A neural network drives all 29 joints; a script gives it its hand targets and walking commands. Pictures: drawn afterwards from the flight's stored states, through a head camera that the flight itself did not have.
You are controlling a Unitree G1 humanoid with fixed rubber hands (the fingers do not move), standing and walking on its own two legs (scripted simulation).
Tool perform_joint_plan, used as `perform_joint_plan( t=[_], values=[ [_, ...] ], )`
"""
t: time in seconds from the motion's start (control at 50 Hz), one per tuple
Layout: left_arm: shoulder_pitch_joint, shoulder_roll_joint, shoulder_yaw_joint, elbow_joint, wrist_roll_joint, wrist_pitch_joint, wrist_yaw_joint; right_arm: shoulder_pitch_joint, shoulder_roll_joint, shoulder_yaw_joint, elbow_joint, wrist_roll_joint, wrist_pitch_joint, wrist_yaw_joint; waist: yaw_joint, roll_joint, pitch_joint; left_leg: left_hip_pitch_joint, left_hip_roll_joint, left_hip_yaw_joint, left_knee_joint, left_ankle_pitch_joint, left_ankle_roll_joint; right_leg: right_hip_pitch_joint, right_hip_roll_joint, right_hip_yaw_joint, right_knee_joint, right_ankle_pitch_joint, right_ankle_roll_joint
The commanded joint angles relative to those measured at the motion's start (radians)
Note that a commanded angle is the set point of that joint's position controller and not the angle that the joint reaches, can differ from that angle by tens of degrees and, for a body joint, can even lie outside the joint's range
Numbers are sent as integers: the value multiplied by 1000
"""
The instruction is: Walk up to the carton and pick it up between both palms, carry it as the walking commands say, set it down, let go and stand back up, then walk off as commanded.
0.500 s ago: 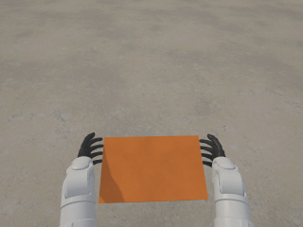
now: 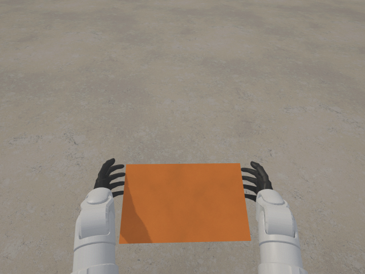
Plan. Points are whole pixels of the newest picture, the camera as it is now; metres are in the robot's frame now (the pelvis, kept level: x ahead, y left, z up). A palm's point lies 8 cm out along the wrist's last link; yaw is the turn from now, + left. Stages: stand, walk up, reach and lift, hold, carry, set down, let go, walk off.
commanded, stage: hold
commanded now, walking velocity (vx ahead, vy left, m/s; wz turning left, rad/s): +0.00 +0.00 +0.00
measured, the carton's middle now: (183, 205) +0.30 +0.00 -0.05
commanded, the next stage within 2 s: carry in 0.50 s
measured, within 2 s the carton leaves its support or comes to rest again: neither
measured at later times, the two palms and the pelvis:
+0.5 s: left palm (103, 192) +0.28 +0.18 +0.05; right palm (263, 193) +0.28 -0.18 +0.05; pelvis +0.00 +0.00 +0.00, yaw +0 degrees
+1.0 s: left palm (37, 169) +0.32 +0.32 +0.09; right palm (186, 137) +0.42 -0.01 +0.08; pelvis +0.13 +0.07 -0.01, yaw +18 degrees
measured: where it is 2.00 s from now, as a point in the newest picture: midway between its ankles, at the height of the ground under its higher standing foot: (117, 208)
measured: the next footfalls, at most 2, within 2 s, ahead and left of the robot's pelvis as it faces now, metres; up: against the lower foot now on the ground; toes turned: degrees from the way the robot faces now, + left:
left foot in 0.84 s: +0.13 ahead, +0.17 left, +0.00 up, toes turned +20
right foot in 1.22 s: +0.42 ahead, +0.04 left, +0.00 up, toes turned +18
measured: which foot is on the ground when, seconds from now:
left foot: down 0.00-0.60, up 0.62-0.82, down 0.84-1.00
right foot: down 0.00-0.84, up 0.86-1.00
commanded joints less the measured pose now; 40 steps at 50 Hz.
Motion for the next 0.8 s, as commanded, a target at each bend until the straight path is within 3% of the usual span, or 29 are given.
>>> perform_joint_plan(
  t=[0.0,0.46,0.48,0.5,0.52,0.54,0.56,0.58,0.6,0.62,0.64,0.68,0.72,0.78],
  values=[
    [-399,-789,-576,25,-254,-8,-260,-473,731,573,-20,255,-32,254,0,12,-196,169,-76,-53,10,171,-8,-100,83,38,-50,132,-22],
    [-406,-781,-577,24,-255,-9,-263,-480,738,576,-19,255,-31,250,3,7,-196,167,-82,-47,11,170,-7,-100,82,40,-53,136,-20],
    [-476,-744,-632,-27,-319,7,-258,-558,731,636,-99,314,-14,240,-4,61,-307,-34,163,-108,106,31,7,-132,-85,-38,153,-56,-15],
    [-458,-751,-601,26,-293,13,-256,-542,715,626,-61,307,-3,245,-1,69,-309,-104,167,-168,80,-135,26,-138,-70,-32,161,-199,-20],
    [-448,-780,-605,42,-288,21,-251,-570,720,647,-60,321,9,246,6,71,-258,-201,150,-168,90,-362,42,-195,-76,-31,155,-360,-29],
    [-447,-795,-618,21,-297,28,-247,-595,735,673,-85,342,22,248,18,57,-227,-312,119,-152,127,-512,32,-191,-101,-2,119,-493,-40],
    [-464,-804,-637,-17,-314,40,-240,-590,746,685,-102,355,39,248,28,22,-202,-447,74,-106,203,-536,-6,-120,-145,53,39,-572,-61],
    [-469,-818,-664,-62,-340,59,-231,-591,765,704,-133,376,61,245,36,-60,-197,-555,20,-28,355,-476,-37,-32,-219,136,-56,-616,-98],
    [-457,-839,-685,-73,-360,79,-218,-602,770,712,-163,393,85,240,33,-203,-211,-574,21,9,617,-345,-13,-45,-352,273,-113,-561,-147],
    [-454,-854,-722,-95,-371,100,-205,-624,756,730,-198,410,101,231,25,-160,-194,-654,79,-26,683,-357,-5,-41,-412,314,-143,-516,-177],
    [-471,-858,-747,-153,-385,121,-193,-623,757,750,-236,434,120,224,13,-102,-201,-645,111,-32,679,-331,-3,-49,-414,261,-132,-443,-169],
    [-439,-853,-777,-265,-422,174,-159,-561,773,801,-304,480,177,199,8,-93,-209,-607,111,10,583,-332,-2,-47,-383,124,-75,-274,-146],
    [-381,-830,-795,-354,-460,237,-130,-489,769,819,-371,502,242,165,14,-119,-216,-552,62,78,488,-327,-7,-60,-341,18,-13,-158,-119],
    [-322,-794,-823,-482,-517,347,-90,-404,750,842,-497,531,352,107,3,-147,-243,-387,-30,195,294,-200,1,-84,-288,-132,133,79,-57]
  ],
)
